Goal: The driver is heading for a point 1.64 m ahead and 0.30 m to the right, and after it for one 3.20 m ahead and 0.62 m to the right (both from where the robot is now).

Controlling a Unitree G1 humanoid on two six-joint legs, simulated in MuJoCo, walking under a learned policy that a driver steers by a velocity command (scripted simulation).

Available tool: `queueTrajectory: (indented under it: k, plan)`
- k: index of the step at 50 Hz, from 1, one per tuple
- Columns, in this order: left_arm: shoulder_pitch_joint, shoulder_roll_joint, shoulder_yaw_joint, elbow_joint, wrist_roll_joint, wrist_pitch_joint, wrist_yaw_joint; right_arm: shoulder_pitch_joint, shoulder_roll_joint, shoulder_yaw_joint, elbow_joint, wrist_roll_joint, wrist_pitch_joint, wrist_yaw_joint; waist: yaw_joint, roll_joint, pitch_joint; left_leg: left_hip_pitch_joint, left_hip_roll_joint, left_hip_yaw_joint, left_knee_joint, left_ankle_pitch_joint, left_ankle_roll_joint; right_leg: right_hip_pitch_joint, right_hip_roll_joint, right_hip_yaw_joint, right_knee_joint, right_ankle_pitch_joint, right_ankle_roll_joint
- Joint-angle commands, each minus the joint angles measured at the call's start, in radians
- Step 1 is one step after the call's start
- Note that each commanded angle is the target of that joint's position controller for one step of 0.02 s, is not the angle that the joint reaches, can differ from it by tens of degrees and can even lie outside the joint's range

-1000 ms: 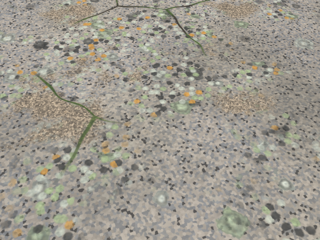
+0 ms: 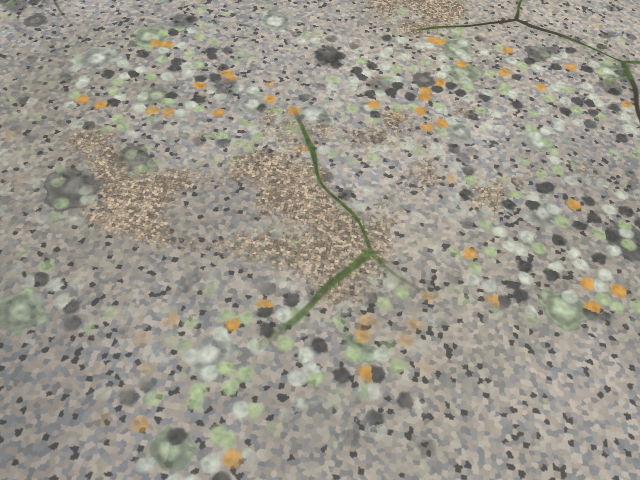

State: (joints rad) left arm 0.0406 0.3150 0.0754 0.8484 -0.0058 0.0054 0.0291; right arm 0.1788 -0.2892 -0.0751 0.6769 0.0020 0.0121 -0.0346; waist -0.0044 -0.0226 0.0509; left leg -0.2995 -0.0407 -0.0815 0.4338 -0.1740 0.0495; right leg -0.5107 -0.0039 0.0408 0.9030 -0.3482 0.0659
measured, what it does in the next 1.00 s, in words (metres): walks ahead: right foot, then left foot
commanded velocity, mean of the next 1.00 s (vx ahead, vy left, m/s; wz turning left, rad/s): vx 0.29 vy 0.00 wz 0.09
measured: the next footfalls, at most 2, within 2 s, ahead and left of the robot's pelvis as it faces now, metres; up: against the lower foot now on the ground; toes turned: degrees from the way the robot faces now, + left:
right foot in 0.16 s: +0.06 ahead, -0.15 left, +0.00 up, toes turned +3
left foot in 0.52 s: +0.09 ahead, +0.11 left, +0.00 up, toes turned +3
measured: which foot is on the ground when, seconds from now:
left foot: down 0.00-0.18, up 0.20-0.50, down 0.52-1.00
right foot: up 0.00-0.14, down 0.16-0.52, up 0.54-0.96, down 0.98-1.00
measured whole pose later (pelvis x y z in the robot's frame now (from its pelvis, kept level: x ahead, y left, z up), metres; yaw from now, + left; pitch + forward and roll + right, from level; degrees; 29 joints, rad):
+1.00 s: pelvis +0.27 -0.02 -0.03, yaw +3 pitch +2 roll +0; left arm -0.03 0.27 0.03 0.77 -0.01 -0.10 -0.05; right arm 0.46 -0.28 -0.07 0.89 0.01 -0.05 -0.02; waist -0.07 0.00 0.04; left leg 0.08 0.03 0.01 0.45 -0.47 -0.01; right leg -0.52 0.00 -0.04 0.55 -0.07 -0.08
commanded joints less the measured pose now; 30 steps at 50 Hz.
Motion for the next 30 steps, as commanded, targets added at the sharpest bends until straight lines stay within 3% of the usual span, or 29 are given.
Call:
queueTrajectory:
  k: [1, 5, 7, 8, 9, 10, 11, 12, 13, 14, 16, 18, 21, 23, 25, 26, 27, 28, 29, 30]
  plan:
    - [0.000, 0.063, 0.008, -0.043, -0.003, -0.005, -0.005, -0.013, -0.162, -0.039, -0.063, -0.008, -0.005, -0.005, -0.011, 0.171, -0.167, 0.144, 0.246, -0.212, -0.075, 0.328, 0.188, 0.059, -0.009, -0.003, -0.093, 0.010, 0.007]
    - [0.015, 0.071, 0.007, -0.039, -0.005, -0.013, -0.016, -0.026, -0.147, -0.025, -0.049, -0.009, 0.002, 0.006, -0.017, 0.180, -0.137, 0.117, 0.241, -0.248, -0.043, 0.299, 0.177, 0.148, -0.005, -0.021, -0.228, -0.005, -0.014]
    - [0.066, 0.052, 0.002, -0.020, 0.001, -0.023, -0.025, -0.050, -0.125, -0.012, -0.042, 0.002, 0.005, 0.005, 0.025, 0.161, -0.130, 0.088, 0.204, -0.236, -0.002, 0.255, 0.132, 0.267, 0.003, -0.046, -0.459, 0.165, -0.043]
    - [0.085, 0.070, 0.003, -0.014, 0.014, -0.027, -0.028, -0.021, -0.109, -0.005, -0.032, 0.000, 0.003, 0.004, 0.023, 0.126, -0.133, 0.051, 0.166, -0.225, 0.017, 0.168, 0.086, 0.350, -0.033, -0.009, -0.530, 0.288, -0.066]
    - [0.109, 0.135, 0.012, -0.018, 0.033, -0.029, -0.025, 0.010, -0.072, 0.006, -0.031, -0.019, -0.003, 0.004, -0.003, -0.019, -0.158, -0.012, 0.078, -0.144, 0.150, 0.002, 0.024, 0.432, -0.187, 0.147, -0.556, 0.467, -0.116]
    - [0.065, 0.156, 0.010, -0.012, 0.036, -0.029, -0.024, 0.033, -0.061, 0.005, -0.045, -0.018, -0.008, 0.006, -0.059, -0.181, -0.120, -0.071, -0.020, -0.047, 0.181, -0.254, -0.027, 0.363, -0.302, 0.260, -0.557, 0.550, -0.254]
    - [0.031, 0.096, -0.005, -0.025, 0.035, -0.036, -0.025, 0.006, -0.096, 0.001, -0.037, -0.026, -0.009, 0.004, -0.028, -0.176, -0.135, -0.030, 0.018, -0.023, 0.221, -0.314, -0.059, 0.319, -0.326, 0.301, -0.608, 0.346, -0.307]
    - [0.035, 0.089, -0.006, -0.020, 0.028, -0.041, -0.024, -0.027, -0.112, -0.007, -0.036, -0.015, -0.010, 0.004, -0.009, -0.157, -0.118, -0.045, 0.020, 0.000, 0.237, -0.277, -0.062, 0.332, -0.281, 0.287, -0.637, 0.103, -0.282]
    - [0.072, 0.136, 0.008, -0.005, 0.012, -0.041, -0.021, -0.060, -0.104, -0.008, -0.034, -0.009, -0.010, 0.004, 0.021, -0.161, -0.092, -0.084, 0.010, 0.040, 0.262, -0.265, -0.067, 0.345, -0.257, 0.295, -0.671, -0.113, -0.263]
    - [0.113, 0.169, 0.018, 0.004, 0.000, -0.043, -0.016, -0.100, -0.116, -0.013, -0.045, -0.005, -0.010, 0.007, 0.057, -0.185, -0.036, -0.166, 0.021, 0.040, 0.335, -0.288, -0.072, 0.359, -0.282, 0.343, -0.714, -0.226, -0.274]
    - [0.165, 0.166, 0.019, 0.020, -0.006, -0.048, -0.006, -0.102, -0.109, -0.016, -0.044, 0.014, -0.025, 0.015, 0.065, -0.149, 0.011, -0.282, 0.049, 0.029, 0.426, -0.325, -0.068, 0.417, -0.297, 0.374, -0.742, -0.237, -0.289]
    - [0.181, 0.139, 0.016, 0.023, -0.018, -0.053, -0.004, -0.110, -0.076, -0.008, -0.037, 0.019, -0.048, 0.023, 0.075, -0.129, 0.009, -0.293, 0.066, 0.050, 0.350, -0.290, -0.060, 0.468, -0.270, 0.320, -0.742, -0.170, -0.276]
    - [0.177, 0.149, 0.021, 0.024, -0.020, -0.055, -0.010, -0.111, -0.036, 0.003, -0.023, 0.019, -0.074, 0.034, 0.068, -0.130, -0.019, -0.120, 0.046, 0.102, 0.178, -0.229, -0.050, 0.406, -0.219, 0.214, -0.727, -0.032, -0.269]
    - [0.165, 0.162, 0.025, 0.024, -0.028, -0.049, -0.019, -0.057, -0.044, -0.003, 0.008, 0.022, -0.079, 0.039, 0.032, -0.118, -0.037, 0.039, 0.018, 0.145, 0.033, -0.091, -0.039, 0.333, -0.202, 0.167, -0.694, 0.014, -0.264]
    - [0.168, 0.132, 0.015, 0.025, -0.029, -0.050, -0.027, 0.039, -0.065, -0.015, 0.049, 0.023, -0.073, 0.035, -0.016, -0.095, -0.070, 0.242, 0.008, 0.149, -0.037, -0.030, -0.020, 0.223, -0.184, 0.140, -0.621, 0.021, -0.233]
    - [0.149, 0.081, -0.002, 0.020, -0.019, -0.057, -0.032, 0.128, -0.087, -0.024, 0.070, 0.030, -0.070, 0.027, -0.060, -0.073, -0.102, 0.377, 0.063, 0.082, -0.042, -0.049, 0.001, 0.132, -0.154, 0.104, -0.529, 0.001, -0.191]
    - [0.104, -0.006, -0.028, -0.012, -0.002, -0.070, -0.040, 0.231, -0.164, -0.043, 0.084, 0.018, -0.069, 0.015, -0.098, 0.115, -0.134, 0.519, 0.248, -0.185, -0.116, -0.168, 0.072, -0.053, -0.052, -0.023, -0.235, -0.027, -0.116]
    - [0.057, 0.024, -0.023, -0.065, -0.015, -0.093, -0.035, 0.299, -0.262, -0.068, 0.097, 0.008, -0.074, 0.028, -0.123, 0.294, -0.111, 0.525, 0.428, -0.525, -0.242, -0.341, 0.214, -0.253, 0.012, -0.058, 0.003, -0.206, -0.097]
    - [0.062, 0.101, -0.002, -0.061, -0.035, -0.104, -0.036, 0.254, -0.192, -0.046, 0.090, 0.001, -0.088, 0.033, -0.094, 0.207, -0.033, 0.472, 0.442, -0.548, -0.259, -0.414, 0.248, -0.340, -0.056, 0.012, 0.160, -0.213, -0.112]
    - [0.087, 0.117, 0.003, -0.046, -0.045, -0.110, -0.046, 0.205, -0.138, -0.028, 0.075, -0.002, -0.100, 0.036, -0.064, 0.180, 0.013, 0.446, 0.387, -0.454, -0.266, -0.400, 0.216, -0.366, -0.091, 0.029, 0.202, -0.112, -0.133]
